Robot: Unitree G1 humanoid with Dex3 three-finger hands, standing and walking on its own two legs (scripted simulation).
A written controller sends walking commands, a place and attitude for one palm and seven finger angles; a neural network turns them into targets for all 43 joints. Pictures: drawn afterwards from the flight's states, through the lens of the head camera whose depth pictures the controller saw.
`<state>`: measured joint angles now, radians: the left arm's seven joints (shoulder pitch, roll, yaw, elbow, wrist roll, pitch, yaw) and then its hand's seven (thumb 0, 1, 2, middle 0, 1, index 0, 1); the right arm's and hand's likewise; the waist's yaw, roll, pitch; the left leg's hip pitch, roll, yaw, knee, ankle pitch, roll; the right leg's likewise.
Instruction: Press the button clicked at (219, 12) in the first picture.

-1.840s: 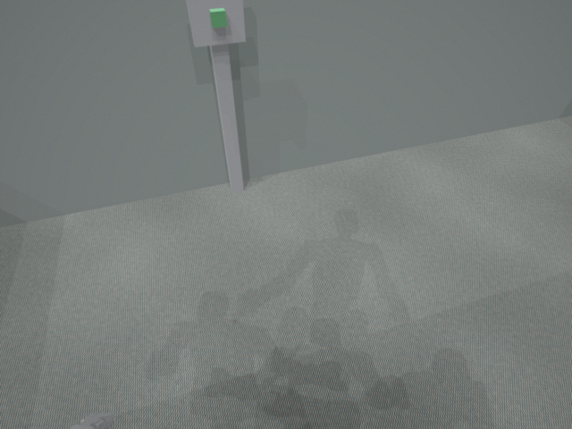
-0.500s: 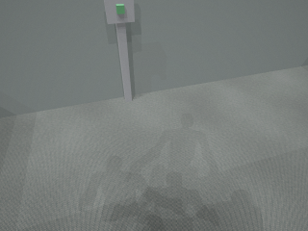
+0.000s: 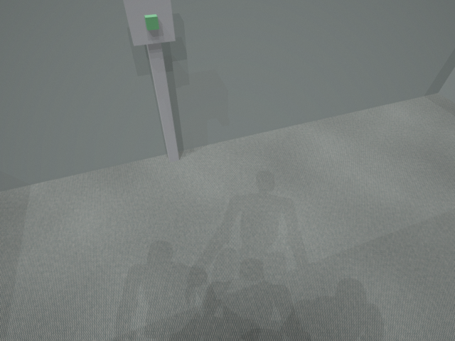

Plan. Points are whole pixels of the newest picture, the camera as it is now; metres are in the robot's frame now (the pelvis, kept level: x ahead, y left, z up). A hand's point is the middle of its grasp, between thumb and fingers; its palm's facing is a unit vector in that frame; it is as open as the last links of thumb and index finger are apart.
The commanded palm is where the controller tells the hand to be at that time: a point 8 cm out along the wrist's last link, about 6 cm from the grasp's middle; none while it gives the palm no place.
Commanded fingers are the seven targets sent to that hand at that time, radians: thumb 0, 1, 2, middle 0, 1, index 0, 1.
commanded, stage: walk to a spot facing it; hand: left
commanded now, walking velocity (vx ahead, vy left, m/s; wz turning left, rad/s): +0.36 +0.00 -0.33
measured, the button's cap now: (151, 22) +1.23 +0.40 +0.08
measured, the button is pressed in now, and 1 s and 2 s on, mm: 0 0 0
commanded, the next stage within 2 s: turn to face it in 1.26 s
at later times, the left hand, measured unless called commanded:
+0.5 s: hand (124, 316) +0.20 +0.24 -0.17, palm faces -0.09 -0.98 -0.19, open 7.4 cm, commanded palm none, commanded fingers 0.00 0.90 0.90 -0.20 -0.30 -0.20 -0.30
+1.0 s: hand (194, 207) +0.49 +0.13 -0.15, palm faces -0.31 -0.93 -0.21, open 7.2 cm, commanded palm none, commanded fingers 0.00 0.90 0.90 -0.20 -0.30 -0.20 -0.30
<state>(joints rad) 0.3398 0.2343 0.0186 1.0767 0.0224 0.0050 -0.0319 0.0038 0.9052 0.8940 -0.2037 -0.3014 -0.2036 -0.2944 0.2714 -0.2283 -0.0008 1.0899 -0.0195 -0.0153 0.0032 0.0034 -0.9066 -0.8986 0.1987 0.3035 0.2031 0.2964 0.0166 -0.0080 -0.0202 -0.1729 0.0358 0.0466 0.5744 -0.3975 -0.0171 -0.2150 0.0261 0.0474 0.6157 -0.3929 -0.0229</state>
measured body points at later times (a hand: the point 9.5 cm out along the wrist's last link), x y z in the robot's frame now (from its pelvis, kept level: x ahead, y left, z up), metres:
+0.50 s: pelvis +0.18 +0.04 +0.01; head +0.19 +0.06 +0.45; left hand +0.21 +0.29 -0.15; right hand +0.21 -0.19 -0.13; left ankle +0.20 +0.15 -0.73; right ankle +0.12 -0.06 -0.64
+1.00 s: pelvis +0.39 -0.04 +0.01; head +0.41 -0.04 +0.46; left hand +0.50 +0.18 -0.14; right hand +0.34 -0.27 -0.14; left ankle +0.49 +0.09 -0.67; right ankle +0.33 -0.12 -0.73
